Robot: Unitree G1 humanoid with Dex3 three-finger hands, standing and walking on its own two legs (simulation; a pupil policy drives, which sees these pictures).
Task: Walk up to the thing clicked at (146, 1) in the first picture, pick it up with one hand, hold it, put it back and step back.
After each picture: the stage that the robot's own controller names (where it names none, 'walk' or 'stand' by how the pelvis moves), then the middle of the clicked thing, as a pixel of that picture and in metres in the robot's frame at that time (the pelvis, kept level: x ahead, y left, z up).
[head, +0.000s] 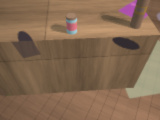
stand; (140, 8) +0.93 -0.31 -0.02
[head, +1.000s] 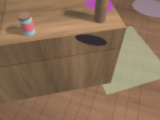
rise first; (101, 1) +0.87 -0.06 +0.01
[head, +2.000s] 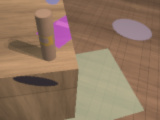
walk; (46, 37) +0.58 +0.23 +0.01
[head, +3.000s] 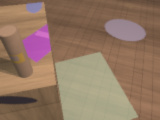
stand; (18, 54) +0.49 +0.31 +0.00
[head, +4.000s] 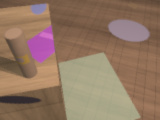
stand; (23, 55) +0.51 +0.29 -0.02
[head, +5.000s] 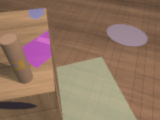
stand; (18, 60) +0.49 +0.31 -0.02
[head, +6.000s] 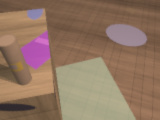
stand; (16, 62) +0.48 +0.31 -0.02
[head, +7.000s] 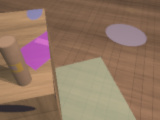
rise first; (16, 63) +0.47 +0.31 -0.02
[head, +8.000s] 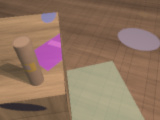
rise first; (30, 63) +0.48 +0.29 -0.02
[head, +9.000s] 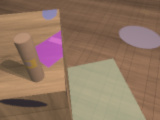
go down; (30, 59) +0.49 +0.29 -0.02
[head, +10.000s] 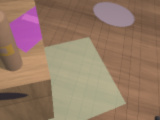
go down; (5, 45) +0.48 +0.27 +0.01
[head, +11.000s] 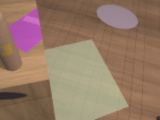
go down; (4, 44) +0.49 +0.28 +0.02
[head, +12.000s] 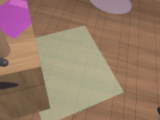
close in; out of the picture +0.51 +0.29 +0.05
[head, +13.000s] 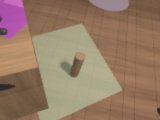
close; (77, 65) +0.70 -0.08 -0.56
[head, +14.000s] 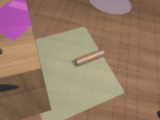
lift; (89, 57) +0.85 -0.18 -0.65
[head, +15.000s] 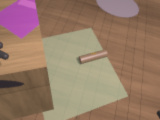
lift; (93, 56) +0.88 -0.19 -0.67
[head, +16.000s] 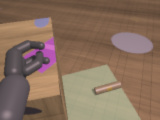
lift; (107, 87) +0.90 -0.16 -0.72
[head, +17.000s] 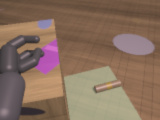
close; (107, 86) +0.93 -0.16 -0.73
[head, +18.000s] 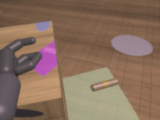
hold; (104, 84) +0.97 -0.15 -0.73
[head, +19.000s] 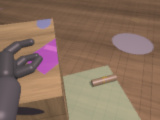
close; (103, 80) +1.00 -0.14 -0.73
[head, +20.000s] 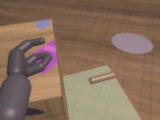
stand; (102, 77) +1.03 -0.12 -0.73
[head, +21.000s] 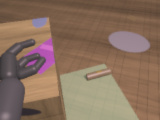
close; (98, 74) +1.06 -0.11 -0.73
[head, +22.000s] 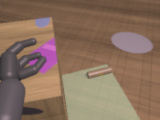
close; (99, 72) +1.08 -0.11 -0.73
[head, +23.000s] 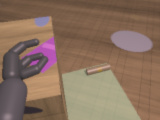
stand; (98, 69) +1.11 -0.10 -0.73
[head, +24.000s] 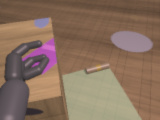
stand; (97, 68) +1.14 -0.08 -0.73
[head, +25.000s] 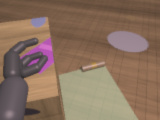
close; (93, 65) +1.17 -0.07 -0.73
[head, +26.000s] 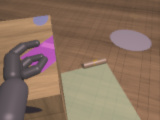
stand; (94, 62) +1.19 -0.07 -0.73
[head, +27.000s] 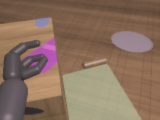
stand; (94, 62) +1.22 -0.06 -0.73
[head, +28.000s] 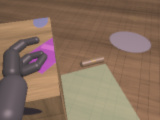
close; (92, 61) +1.24 -0.05 -0.73
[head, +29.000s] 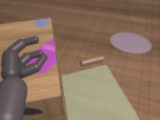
stand; (92, 60) +1.27 -0.04 -0.73
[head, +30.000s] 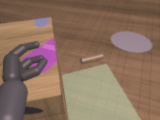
close; (92, 58) +1.29 -0.03 -0.73
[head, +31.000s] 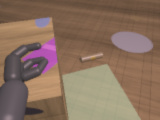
stand; (91, 57) +1.31 -0.03 -0.73
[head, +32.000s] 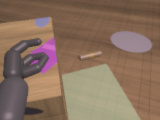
close; (90, 55) +1.34 -0.02 -0.73
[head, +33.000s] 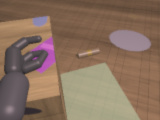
close; (88, 53) +1.36 -0.01 -0.73
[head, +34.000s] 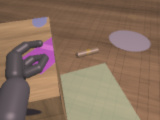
close; (87, 52) +1.38 +0.00 -0.73
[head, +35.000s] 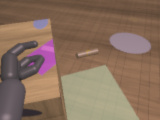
close; (87, 53) +1.40 +0.01 -0.73
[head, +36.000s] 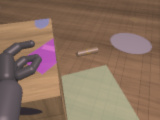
close; (87, 51) +1.43 +0.01 -0.73
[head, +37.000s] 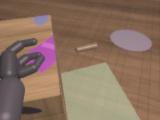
close; (86, 47) +1.44 +0.02 -0.73
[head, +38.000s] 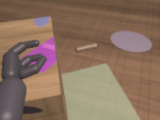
close; (86, 47) +1.47 +0.03 -0.73
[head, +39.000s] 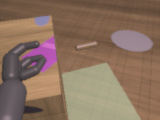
stand; (86, 45) +1.49 +0.03 -0.73
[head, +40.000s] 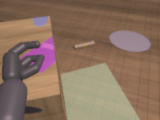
close; (84, 44) +1.52 +0.05 -0.73
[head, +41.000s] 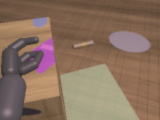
close; (83, 44) +1.53 +0.05 -0.73
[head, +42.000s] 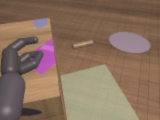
close; (82, 44) +1.56 +0.06 -0.73
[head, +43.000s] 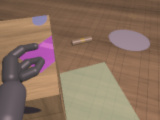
close; (81, 40) +1.58 +0.07 -0.73
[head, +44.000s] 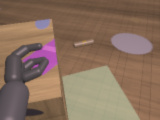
stand; (83, 43) +1.60 +0.07 -0.73
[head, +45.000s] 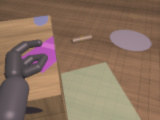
stand; (81, 39) +1.62 +0.08 -0.73
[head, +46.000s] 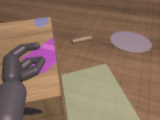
stand; (81, 39) +1.64 +0.09 -0.73
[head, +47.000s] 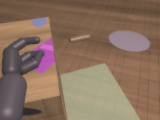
stand; (79, 38) +1.66 +0.10 -0.73
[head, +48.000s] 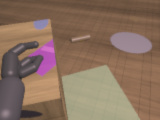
crouch; (80, 38) +1.69 +0.11 -0.73
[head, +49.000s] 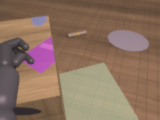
crouch; (77, 33) +1.73 +0.12 -0.74
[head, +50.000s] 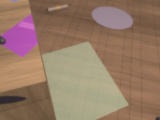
lower; (57, 8) +1.80 +0.17 -0.71
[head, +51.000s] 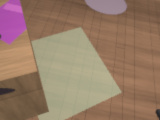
lower; out of the picture +1.87 +0.19 -0.68
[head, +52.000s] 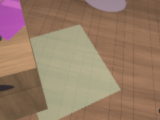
lower; out of the picture +1.95 +0.22 -0.67
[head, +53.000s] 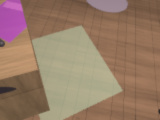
lower; out of the picture +2.04 +0.26 -0.67
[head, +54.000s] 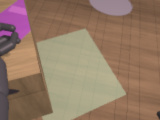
open; out of the picture +2.13 +0.28 -0.68
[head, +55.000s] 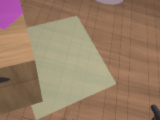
rise; out of the picture +2.27 +0.32 -0.66
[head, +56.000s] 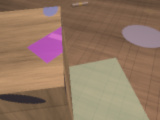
sink last; (79, 3) +2.38 +0.29 -0.70
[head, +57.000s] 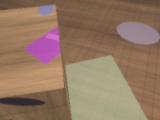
stand; out of the picture +2.51 +0.37 -0.72
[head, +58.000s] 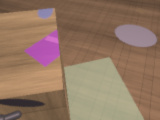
stand; out of the picture +2.67 +0.42 -0.74
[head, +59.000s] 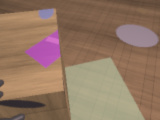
stand; out of the picture +2.83 +0.47 -0.74
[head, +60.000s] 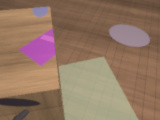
stand; out of the picture +3.01 +0.54 -0.74
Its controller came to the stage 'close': yes
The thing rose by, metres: 0.00
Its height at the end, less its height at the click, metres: -0.73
